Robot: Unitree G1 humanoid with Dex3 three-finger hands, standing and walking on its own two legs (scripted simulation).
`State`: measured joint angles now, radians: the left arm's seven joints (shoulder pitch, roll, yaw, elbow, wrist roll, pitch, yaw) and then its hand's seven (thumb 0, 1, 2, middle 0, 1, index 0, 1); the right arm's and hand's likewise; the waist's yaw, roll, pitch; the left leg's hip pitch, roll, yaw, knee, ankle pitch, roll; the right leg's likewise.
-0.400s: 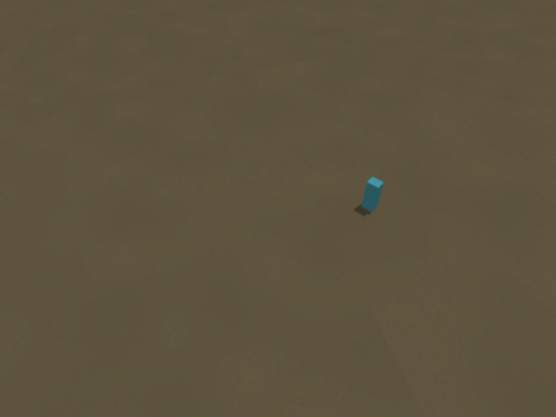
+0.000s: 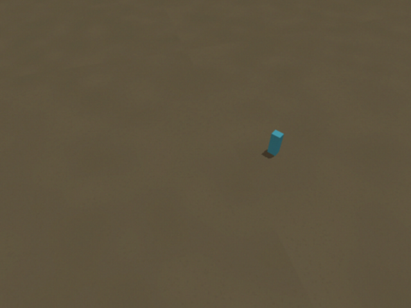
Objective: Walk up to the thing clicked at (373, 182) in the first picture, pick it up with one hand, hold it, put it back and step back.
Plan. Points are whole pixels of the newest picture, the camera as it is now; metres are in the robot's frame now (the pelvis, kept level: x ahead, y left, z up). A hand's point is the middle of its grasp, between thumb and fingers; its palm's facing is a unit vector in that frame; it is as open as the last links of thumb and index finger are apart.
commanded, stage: stand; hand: left
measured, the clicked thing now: (275, 143) +1.19 -0.41 -0.70
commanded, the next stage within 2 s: walk up in 0.72 s
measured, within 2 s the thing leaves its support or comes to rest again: neither
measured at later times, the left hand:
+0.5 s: hand out of the picture +0.08 +0.25 -0.16, palm faces -0.04 -0.94 -0.34, open 7.4 cm
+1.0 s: hand out of the picture +0.15 +0.23 -0.14, palm faces -0.22 -0.90 -0.37, open 7.4 cm
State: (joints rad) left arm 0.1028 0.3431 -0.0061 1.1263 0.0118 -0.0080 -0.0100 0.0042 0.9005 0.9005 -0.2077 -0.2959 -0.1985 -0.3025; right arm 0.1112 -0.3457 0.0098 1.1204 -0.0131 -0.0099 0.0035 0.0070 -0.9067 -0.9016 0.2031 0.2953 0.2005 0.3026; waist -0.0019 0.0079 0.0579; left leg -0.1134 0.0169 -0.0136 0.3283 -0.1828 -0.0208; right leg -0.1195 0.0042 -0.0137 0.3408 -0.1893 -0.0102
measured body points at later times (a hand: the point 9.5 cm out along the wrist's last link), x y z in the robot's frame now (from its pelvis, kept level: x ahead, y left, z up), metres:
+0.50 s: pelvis +0.00 +0.00 +0.00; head +0.01 +0.00 +0.45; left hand +0.08 +0.30 -0.13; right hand +0.08 -0.30 -0.13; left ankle +0.00 +0.13 -0.75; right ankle +0.00 -0.11 -0.75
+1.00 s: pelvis +0.04 -0.05 -0.02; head +0.04 -0.06 +0.43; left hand +0.16 +0.28 -0.12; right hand +0.04 -0.40 -0.13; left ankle +0.00 +0.13 -0.75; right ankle +0.08 -0.22 -0.73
